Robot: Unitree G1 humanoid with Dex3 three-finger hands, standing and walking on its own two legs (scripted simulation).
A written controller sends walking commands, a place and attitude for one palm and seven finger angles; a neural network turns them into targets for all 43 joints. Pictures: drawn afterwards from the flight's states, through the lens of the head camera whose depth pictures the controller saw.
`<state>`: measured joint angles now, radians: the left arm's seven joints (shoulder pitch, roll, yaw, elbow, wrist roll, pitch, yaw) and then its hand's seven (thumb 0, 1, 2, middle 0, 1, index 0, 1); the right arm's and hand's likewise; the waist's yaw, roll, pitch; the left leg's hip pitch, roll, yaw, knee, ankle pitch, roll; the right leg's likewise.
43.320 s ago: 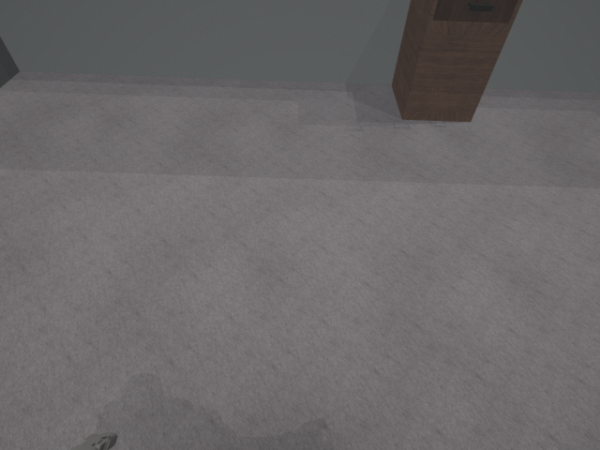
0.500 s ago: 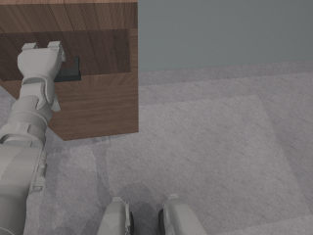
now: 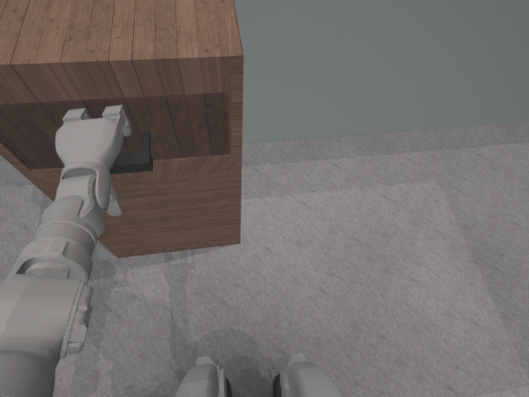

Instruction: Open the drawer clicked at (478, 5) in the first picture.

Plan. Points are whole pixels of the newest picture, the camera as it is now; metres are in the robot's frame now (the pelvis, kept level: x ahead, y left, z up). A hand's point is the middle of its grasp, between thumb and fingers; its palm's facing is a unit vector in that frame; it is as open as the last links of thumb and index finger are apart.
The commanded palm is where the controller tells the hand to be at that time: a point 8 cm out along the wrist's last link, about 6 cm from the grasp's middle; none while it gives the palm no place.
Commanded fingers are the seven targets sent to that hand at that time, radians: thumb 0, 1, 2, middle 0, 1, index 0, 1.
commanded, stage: lift the hand off the handle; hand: left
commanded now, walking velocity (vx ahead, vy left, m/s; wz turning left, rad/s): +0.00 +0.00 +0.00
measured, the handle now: (120, 151) +0.53 +0.22 -0.04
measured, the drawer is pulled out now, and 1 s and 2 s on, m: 0.00 0.00 0.00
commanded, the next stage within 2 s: draw the hand back to the body in 1.52 s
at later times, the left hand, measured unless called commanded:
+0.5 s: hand (98, 148) +0.49 +0.23 +0.03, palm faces -0.07 -0.04 -1.00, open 13.7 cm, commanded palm +0.48 +0.22 +0.09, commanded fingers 0.00 -0.50 0.30 -0.30 -1.20 -0.30 -1.20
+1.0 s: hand (93, 131) +0.49 +0.22 +0.07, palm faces -0.05 -0.03 -1.00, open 13.7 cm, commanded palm +0.48 +0.22 +0.13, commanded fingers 0.00 -0.50 0.30 -0.30 -1.20 -0.30 -1.20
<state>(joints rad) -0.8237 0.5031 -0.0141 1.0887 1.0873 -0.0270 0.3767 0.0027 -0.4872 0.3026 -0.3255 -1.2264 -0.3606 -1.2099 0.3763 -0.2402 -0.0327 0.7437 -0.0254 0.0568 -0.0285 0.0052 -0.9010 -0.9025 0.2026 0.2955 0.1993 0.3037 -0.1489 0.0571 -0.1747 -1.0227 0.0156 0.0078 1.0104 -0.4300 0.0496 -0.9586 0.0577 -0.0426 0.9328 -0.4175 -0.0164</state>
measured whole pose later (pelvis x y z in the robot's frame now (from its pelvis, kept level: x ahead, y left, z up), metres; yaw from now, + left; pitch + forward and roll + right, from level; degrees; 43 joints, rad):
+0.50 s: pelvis +0.02 +0.00 +0.02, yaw +0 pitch +21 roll -2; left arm -0.77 0.46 -0.04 1.06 1.08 0.00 0.35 0.00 -0.49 0.30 -0.32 -1.20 -0.35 -1.21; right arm 0.34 -0.24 -0.04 0.72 -0.01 0.11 -0.02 0.00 -0.90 -0.90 0.20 0.30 0.20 0.30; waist -0.12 0.06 -0.17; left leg -0.82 0.01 0.03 0.87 -0.41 0.05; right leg -0.77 0.05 -0.02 0.81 -0.40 -0.02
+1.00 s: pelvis +0.02 -0.01 +0.04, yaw +1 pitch +18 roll -2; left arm -0.78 0.47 -0.05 1.04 1.07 -0.01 0.31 0.00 -0.49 0.30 -0.32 -1.21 -0.35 -1.21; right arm 0.36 -0.25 -0.05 0.73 0.01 0.10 -0.03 0.01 -0.90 -0.90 0.20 0.30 0.20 0.30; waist -0.11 0.06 -0.15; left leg -0.72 0.00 0.03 0.78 -0.37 0.04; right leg -0.68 0.05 -0.01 0.73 -0.37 -0.02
